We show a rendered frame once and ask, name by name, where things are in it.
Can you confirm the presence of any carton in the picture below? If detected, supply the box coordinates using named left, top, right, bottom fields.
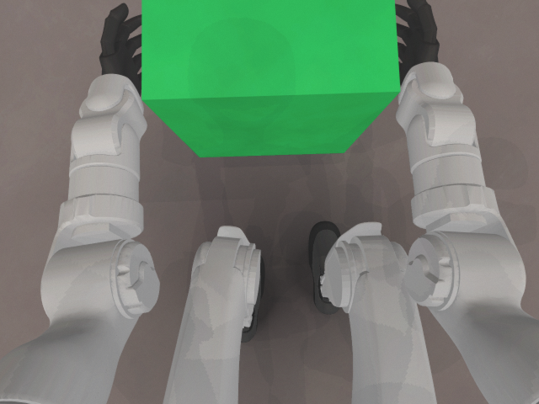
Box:
left=141, top=0, right=400, bottom=157

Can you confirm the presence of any robot left forearm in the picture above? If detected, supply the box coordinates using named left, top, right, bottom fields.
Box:
left=40, top=74, right=147, bottom=316

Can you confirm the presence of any right robot thigh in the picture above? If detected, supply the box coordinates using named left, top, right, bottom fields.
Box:
left=330, top=235, right=437, bottom=404

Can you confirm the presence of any left robot upper arm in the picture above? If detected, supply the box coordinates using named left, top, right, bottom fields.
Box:
left=0, top=238, right=160, bottom=404

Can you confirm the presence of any robot left shin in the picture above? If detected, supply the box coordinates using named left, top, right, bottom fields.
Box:
left=191, top=226, right=254, bottom=327

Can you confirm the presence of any right robot upper arm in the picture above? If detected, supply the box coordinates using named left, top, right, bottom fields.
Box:
left=404, top=231, right=539, bottom=404

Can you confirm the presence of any robot left hand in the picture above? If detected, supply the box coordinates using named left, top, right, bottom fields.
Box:
left=99, top=3, right=141, bottom=97

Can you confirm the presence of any robot right forearm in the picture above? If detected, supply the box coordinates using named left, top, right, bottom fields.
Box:
left=396, top=61, right=526, bottom=294

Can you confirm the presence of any robot right hand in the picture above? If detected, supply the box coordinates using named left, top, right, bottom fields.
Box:
left=395, top=0, right=440, bottom=86

